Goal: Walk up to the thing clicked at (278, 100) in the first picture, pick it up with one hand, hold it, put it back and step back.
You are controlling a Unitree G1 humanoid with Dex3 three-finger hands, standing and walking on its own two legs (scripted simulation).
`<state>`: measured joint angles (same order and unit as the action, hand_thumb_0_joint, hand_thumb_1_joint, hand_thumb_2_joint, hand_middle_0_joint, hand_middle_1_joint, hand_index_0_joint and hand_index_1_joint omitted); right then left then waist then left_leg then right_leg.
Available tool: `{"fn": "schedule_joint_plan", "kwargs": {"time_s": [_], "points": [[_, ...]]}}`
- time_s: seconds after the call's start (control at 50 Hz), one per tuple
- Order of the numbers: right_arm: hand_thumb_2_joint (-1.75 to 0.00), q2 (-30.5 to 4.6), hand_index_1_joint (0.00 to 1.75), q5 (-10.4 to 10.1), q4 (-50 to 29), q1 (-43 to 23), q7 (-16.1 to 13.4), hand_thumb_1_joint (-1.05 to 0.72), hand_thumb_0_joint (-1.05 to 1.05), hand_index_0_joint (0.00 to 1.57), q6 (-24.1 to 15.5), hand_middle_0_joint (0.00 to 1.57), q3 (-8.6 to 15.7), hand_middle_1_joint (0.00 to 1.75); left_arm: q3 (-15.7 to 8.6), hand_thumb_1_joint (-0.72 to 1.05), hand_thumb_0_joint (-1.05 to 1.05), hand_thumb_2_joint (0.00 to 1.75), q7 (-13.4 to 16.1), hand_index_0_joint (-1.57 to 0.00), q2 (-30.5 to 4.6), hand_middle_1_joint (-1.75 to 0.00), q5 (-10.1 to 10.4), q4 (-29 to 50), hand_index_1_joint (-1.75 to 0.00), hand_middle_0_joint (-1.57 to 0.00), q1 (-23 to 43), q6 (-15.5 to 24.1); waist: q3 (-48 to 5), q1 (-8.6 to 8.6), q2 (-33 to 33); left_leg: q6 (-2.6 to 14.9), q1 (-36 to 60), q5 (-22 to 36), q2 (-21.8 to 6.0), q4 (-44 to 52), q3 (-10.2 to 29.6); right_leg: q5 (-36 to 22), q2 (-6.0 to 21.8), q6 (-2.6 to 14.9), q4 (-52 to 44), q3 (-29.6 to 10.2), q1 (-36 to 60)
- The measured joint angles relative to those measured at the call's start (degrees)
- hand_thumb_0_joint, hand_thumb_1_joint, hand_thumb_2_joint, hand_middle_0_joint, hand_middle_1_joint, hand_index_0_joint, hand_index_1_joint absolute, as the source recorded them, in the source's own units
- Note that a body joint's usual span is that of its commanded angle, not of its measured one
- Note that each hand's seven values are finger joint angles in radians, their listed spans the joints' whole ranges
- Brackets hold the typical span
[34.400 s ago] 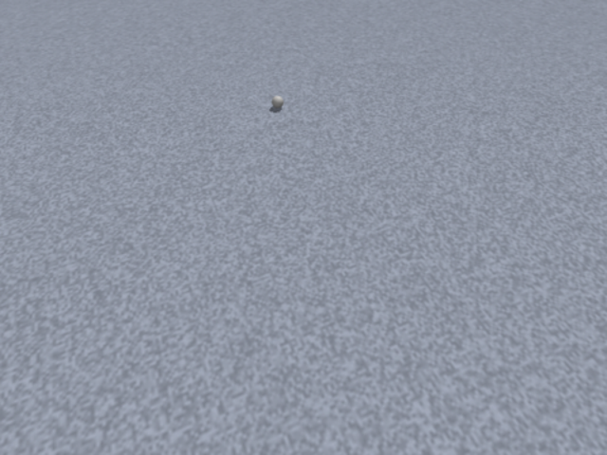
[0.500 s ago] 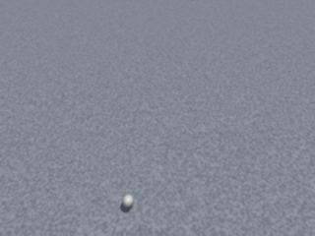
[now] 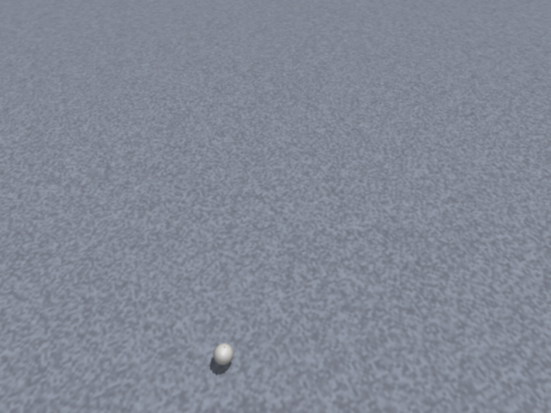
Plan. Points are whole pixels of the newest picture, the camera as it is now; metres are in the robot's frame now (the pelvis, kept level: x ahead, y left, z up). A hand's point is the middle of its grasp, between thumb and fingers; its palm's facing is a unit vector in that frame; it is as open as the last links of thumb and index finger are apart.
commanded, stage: stand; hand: left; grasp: from above
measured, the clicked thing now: (223, 354) +0.44 +0.22 -0.75
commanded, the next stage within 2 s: step back in 0.80 s
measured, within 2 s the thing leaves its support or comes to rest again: neither
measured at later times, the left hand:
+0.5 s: hand out of the picture +0.08 +0.25 -0.16, palm faces +0.02 -0.94 -0.33, open 7.4 cm
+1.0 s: hand out of the picture +0.06 +0.27 -0.17, palm faces +0.01 -0.93 -0.37, open 7.4 cm
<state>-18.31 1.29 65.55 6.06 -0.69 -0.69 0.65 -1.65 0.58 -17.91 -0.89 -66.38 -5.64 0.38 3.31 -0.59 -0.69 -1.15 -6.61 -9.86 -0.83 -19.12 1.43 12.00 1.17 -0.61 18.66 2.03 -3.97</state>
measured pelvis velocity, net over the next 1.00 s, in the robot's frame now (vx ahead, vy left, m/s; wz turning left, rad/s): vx -0.03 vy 0.01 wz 0.01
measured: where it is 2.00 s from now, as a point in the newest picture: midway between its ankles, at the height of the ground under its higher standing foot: outside the picture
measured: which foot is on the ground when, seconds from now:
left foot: down 0.00-0.96, up 0.98-1.00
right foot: down 0.00-1.00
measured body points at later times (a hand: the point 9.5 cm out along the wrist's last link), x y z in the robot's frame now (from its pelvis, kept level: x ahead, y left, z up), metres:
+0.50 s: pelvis +0.00 +0.00 +0.00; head +0.01 +0.00 +0.45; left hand +0.08 +0.29 -0.13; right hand +0.08 -0.29 -0.14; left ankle +0.01 +0.13 -0.75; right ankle -0.02 -0.12 -0.75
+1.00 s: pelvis -0.03 +0.01 -0.01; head +0.03 +0.01 +0.43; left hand +0.06 +0.32 -0.14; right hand +0.07 -0.31 -0.14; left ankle +0.00 +0.13 -0.74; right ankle -0.02 -0.12 -0.75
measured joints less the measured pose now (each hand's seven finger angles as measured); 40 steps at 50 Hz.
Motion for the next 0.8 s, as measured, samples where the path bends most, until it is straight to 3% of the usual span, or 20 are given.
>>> {"fn": "schedule_joint_plan", "kwargs": {"time_s": [0.8], "points": [[-0.9, -0.6, 0.3, -0.2, 0.0, 0.8, 0.6, -0.91, 0.0, 0.2, 0.1, 0.2, -0.2, 0.3, 0.3, 0.9, 0.01, 0.9, -0.5, -0.21, -1.0, -0.3, 0.2, 0.3, -0.3, -0.21, -1.2, 0.3, -0.2, 0.34, 0.4, -0.23, 0.2, 0.4, -0.2, 0.9, 0.1, -0.2, -0.2, 0.27, -0.7, 0.1, 0.1]]}}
